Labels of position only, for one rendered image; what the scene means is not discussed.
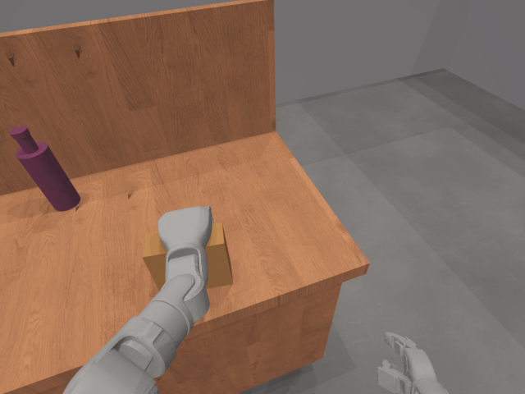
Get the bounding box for robot left upper arm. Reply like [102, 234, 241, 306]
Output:
[71, 349, 159, 394]

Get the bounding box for sponge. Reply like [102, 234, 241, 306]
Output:
[142, 222, 233, 290]

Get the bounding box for table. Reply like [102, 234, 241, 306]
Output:
[0, 0, 370, 394]

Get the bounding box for robot left forearm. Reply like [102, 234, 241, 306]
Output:
[62, 243, 210, 394]

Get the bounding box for robot left hand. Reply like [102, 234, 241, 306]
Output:
[157, 206, 214, 252]

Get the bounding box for robot right hand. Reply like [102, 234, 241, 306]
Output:
[377, 332, 439, 394]

